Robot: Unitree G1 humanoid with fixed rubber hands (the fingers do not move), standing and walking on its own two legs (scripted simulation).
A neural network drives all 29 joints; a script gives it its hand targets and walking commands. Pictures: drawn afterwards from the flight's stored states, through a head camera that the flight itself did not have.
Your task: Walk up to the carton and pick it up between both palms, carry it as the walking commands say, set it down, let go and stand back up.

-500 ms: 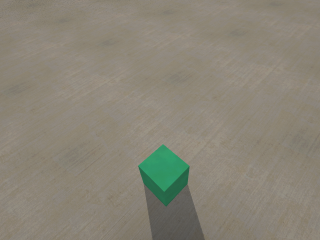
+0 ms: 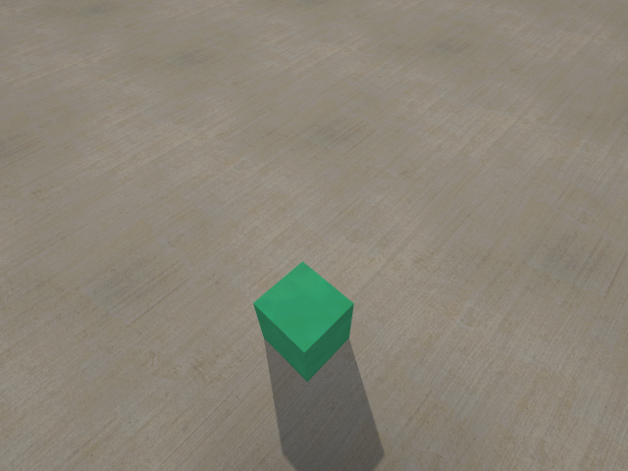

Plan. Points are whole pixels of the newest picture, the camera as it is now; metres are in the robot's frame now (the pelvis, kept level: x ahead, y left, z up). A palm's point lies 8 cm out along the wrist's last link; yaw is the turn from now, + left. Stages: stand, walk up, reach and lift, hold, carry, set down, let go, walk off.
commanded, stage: walk up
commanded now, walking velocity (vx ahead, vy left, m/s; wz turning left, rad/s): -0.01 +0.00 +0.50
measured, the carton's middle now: (304, 322) +0.59 +0.08 -0.64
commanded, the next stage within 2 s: none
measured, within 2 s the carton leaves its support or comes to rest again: neither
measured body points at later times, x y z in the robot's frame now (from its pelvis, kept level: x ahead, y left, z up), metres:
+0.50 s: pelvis -0.02 -0.02 +0.00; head +0.05 -0.03 +0.44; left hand -0.01 +0.25 -0.13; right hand +0.11 -0.26 -0.16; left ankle -0.06 +0.09 -0.68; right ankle -0.01 -0.13 -0.73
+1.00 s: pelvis +0.04 -0.05 +0.00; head +0.08 -0.03 +0.45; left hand +0.03 +0.21 -0.14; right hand +0.14 -0.28 -0.15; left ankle -0.06 +0.09 -0.73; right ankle +0.09 -0.15 -0.73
